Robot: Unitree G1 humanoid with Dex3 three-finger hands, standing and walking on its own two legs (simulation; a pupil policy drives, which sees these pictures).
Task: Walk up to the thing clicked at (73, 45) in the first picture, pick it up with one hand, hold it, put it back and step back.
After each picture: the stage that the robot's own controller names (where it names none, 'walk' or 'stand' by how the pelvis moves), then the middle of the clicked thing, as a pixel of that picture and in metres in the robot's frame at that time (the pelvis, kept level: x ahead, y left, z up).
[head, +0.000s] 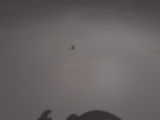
stand; (73, 46) +1.57 +0.47 -0.72
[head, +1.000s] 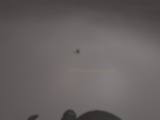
walk; (78, 50) +1.46 +0.24 -0.70
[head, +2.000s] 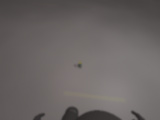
walk; (80, 64) +0.94 +0.16 -0.71
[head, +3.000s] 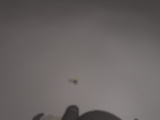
walk; (75, 79) +0.61 +0.20 -0.70
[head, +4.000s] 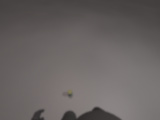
stand; (70, 93) +0.45 +0.19 -0.71
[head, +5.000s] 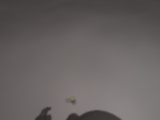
stand; (72, 99) +0.37 +0.23 -0.71
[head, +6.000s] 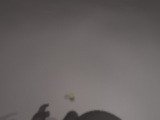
stand; (71, 96) +0.35 +0.21 -0.71
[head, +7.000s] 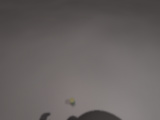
stand; (72, 101) +0.34 +0.23 -0.72
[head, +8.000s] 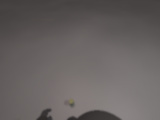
stand; (71, 102) +0.33 +0.23 -0.72
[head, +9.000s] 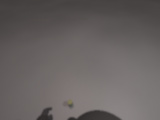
stand; (70, 103) +0.32 +0.24 -0.72
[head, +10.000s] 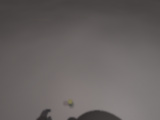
stand; (70, 102) +0.32 +0.24 -0.72
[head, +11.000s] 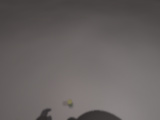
stand; (70, 102) +0.32 +0.24 -0.72
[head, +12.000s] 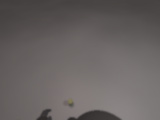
stand; (70, 102) +0.32 +0.25 -0.72
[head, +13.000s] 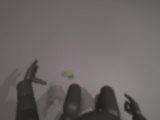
go down; (70, 73) +0.40 +0.20 -0.49
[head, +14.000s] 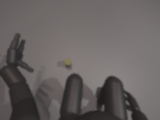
go down; (68, 63) +0.45 +0.19 -0.32
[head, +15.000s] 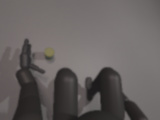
close in; (49, 54) +0.45 +0.22 -0.24
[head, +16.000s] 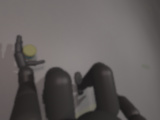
close; (29, 52) +0.44 +0.25 -0.24
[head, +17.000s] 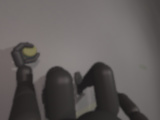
lift; (29, 52) +0.43 +0.24 -0.23
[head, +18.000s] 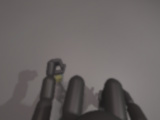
lift; (59, 76) +0.32 +0.28 -0.33
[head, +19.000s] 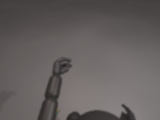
go down; (55, 112) +0.20 +0.40 -0.69
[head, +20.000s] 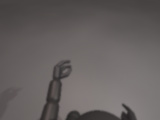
go down; (50, 106) +0.22 +0.48 -0.70
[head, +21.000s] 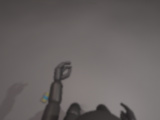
stand; (46, 97) +0.25 +0.55 -0.68
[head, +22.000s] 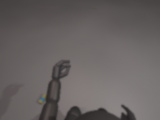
stand; (42, 98) +0.26 +0.61 -0.69
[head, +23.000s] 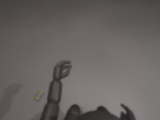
hold; (39, 95) +0.28 +0.66 -0.68
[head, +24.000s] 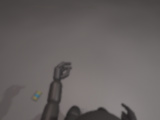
hold; (37, 95) +0.29 +0.70 -0.69
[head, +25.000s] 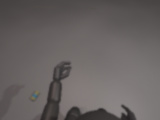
hold; (35, 95) +0.29 +0.72 -0.69
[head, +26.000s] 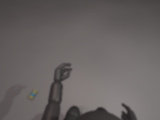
stand; (33, 94) +0.29 +0.74 -0.69
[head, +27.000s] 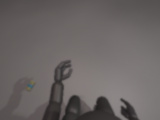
stand; (30, 85) +0.31 +0.75 -0.62
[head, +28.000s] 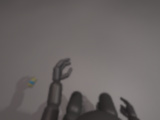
close; (32, 81) +0.33 +0.75 -0.58
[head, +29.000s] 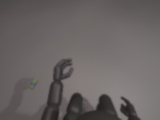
close; (33, 83) +0.33 +0.75 -0.59
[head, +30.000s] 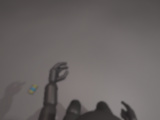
stand; (33, 88) +0.30 +0.74 -0.65
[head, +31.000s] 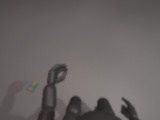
stand; (33, 85) +0.31 +0.73 -0.62
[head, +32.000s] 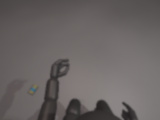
close; (33, 89) +0.30 +0.72 -0.64
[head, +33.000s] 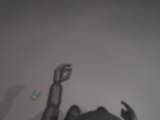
close; (36, 94) +0.29 +0.70 -0.68
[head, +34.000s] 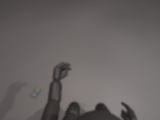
stand; (36, 92) +0.29 +0.68 -0.67
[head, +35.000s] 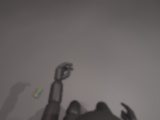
close; (38, 92) +0.28 +0.66 -0.66
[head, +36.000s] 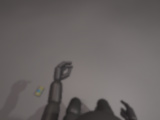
close; (39, 90) +0.28 +0.63 -0.64
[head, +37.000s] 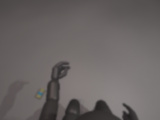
close; (40, 93) +0.26 +0.60 -0.65
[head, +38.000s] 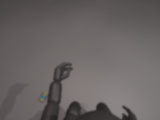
close; (43, 96) +0.25 +0.56 -0.66
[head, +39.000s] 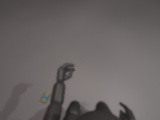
stand; (45, 96) +0.24 +0.53 -0.66
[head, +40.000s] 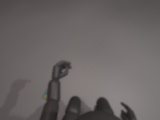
close; (48, 93) +0.24 +0.49 -0.63
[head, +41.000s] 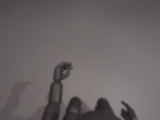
close; (51, 95) +0.24 +0.46 -0.63
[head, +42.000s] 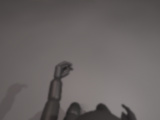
stand; (54, 101) +0.22 +0.42 -0.67
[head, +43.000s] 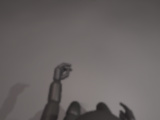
close; (55, 101) +0.21 +0.39 -0.66
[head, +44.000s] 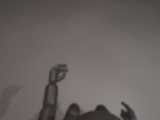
close; (56, 104) +0.20 +0.37 -0.67
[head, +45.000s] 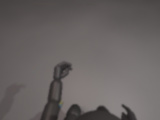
close; (59, 105) +0.19 +0.35 -0.68
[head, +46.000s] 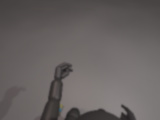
stand; (59, 109) +0.18 +0.34 -0.69
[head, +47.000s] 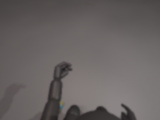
close; (60, 106) +0.18 +0.33 -0.69
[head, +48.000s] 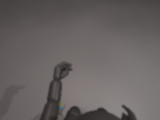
close; (61, 107) +0.18 +0.32 -0.69
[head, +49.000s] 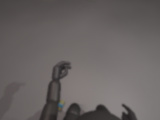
close; (60, 104) +0.18 +0.31 -0.68
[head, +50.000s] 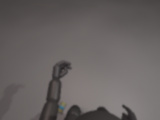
close; (61, 106) +0.18 +0.31 -0.69
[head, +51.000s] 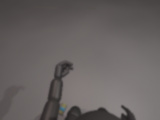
close; (62, 108) +0.18 +0.30 -0.69
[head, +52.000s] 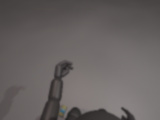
close; (62, 110) +0.17 +0.30 -0.69
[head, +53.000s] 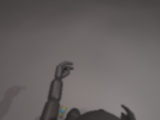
close; (62, 110) +0.17 +0.30 -0.69
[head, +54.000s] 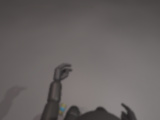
close; (62, 108) +0.18 +0.29 -0.69
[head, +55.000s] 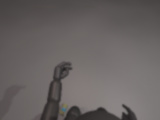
close; (63, 108) +0.17 +0.28 -0.69
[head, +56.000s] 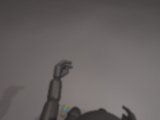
close; (64, 110) +0.18 +0.28 -0.69
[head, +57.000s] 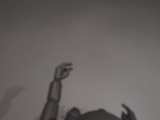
close; (64, 111) +0.17 +0.27 -0.69
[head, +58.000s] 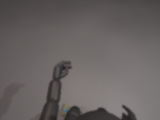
close; (64, 109) +0.16 +0.27 -0.69
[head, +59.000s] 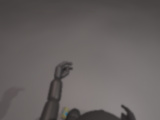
close; (65, 112) +0.17 +0.26 -0.69
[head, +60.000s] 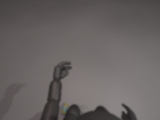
close; (64, 108) +0.17 +0.26 -0.69
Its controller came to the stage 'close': yes
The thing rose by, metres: 0.09
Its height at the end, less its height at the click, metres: -0.02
